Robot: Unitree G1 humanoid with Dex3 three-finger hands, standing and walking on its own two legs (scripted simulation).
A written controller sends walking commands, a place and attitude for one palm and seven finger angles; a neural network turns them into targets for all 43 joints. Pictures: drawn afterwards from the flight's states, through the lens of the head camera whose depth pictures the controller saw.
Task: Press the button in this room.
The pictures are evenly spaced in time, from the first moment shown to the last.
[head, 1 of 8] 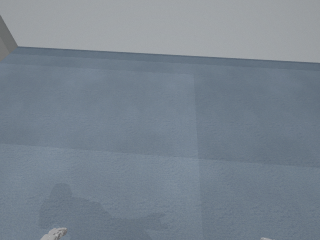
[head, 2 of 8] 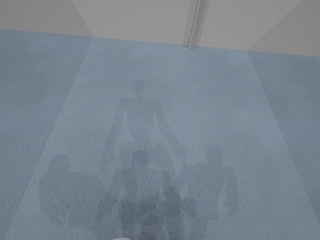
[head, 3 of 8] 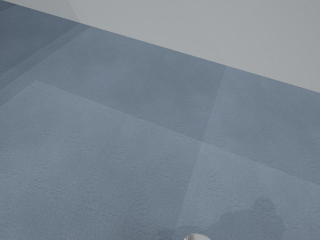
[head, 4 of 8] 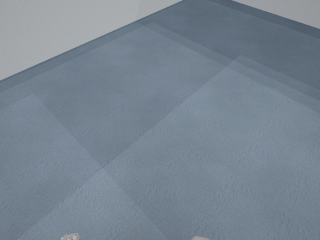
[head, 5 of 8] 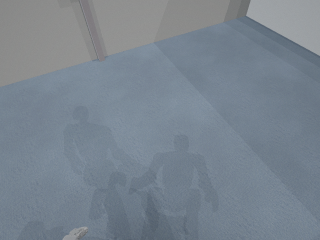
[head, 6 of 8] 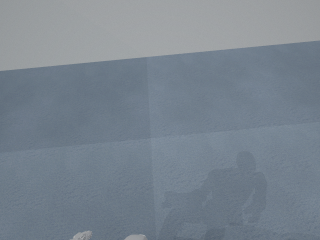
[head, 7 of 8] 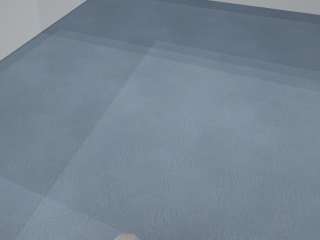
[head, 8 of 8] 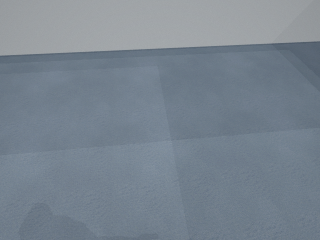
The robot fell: no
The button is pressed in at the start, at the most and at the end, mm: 0 0 0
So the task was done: no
